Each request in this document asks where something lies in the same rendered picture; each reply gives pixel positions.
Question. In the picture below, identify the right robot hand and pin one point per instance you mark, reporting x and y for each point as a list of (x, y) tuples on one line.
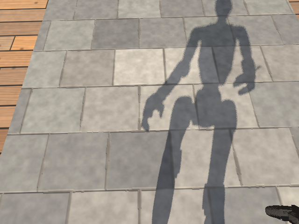
[(284, 212)]

